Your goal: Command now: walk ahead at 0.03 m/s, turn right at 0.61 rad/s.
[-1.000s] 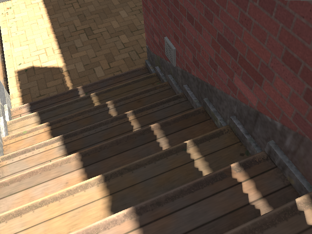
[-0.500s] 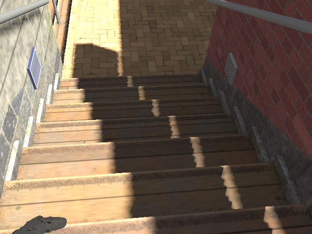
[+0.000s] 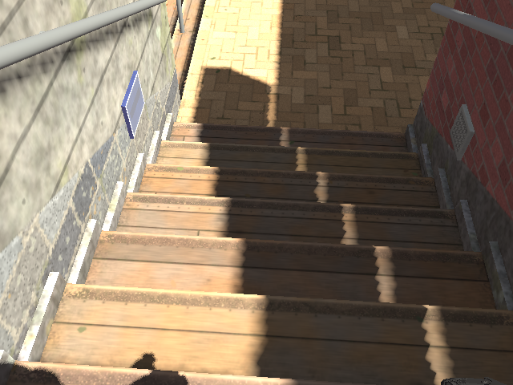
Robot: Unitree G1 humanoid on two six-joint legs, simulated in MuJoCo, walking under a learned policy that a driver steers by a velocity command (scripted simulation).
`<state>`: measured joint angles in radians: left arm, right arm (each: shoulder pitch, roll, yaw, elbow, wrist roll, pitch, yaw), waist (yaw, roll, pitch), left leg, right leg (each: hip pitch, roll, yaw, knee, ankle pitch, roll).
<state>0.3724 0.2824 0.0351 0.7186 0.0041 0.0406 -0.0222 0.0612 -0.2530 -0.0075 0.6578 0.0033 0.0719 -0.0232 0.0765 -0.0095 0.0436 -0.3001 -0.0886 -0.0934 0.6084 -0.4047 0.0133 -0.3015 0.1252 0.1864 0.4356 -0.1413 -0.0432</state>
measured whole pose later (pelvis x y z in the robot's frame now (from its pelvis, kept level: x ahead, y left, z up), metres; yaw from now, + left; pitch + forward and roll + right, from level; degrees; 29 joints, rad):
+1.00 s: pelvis +0.24 -0.16 -0.07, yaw -5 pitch -1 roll -2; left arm 0.44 0.27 0.04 0.93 0.03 -0.11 0.05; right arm 0.16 -0.30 -0.08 0.76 -0.05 0.05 0.10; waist 0.03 0.03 0.02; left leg -0.59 0.03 0.05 0.70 0.44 0.12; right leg -0.01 0.01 -0.31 0.79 -0.76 -0.03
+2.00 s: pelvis +1.02 -0.17 -0.46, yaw -6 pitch +1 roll +1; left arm 0.55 0.23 0.05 0.97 -0.01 -0.03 0.03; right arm 0.08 -0.19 -0.02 0.75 -0.04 -0.11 0.00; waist 0.08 0.01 -0.04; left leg -0.29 -0.03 -0.01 0.51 -0.16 0.02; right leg -0.29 0.18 0.12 1.67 -0.67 -0.17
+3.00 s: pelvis +1.82 -0.23 -0.82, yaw +19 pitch -1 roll +0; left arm 0.04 0.21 0.03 0.86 0.07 -0.06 0.00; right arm 0.47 -0.19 -0.04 1.00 -0.01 -0.05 -0.01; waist -0.09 -0.03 0.02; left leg -0.22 -0.24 -0.10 0.86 -0.59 0.19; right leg -0.66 -0.09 0.14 0.87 0.11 0.03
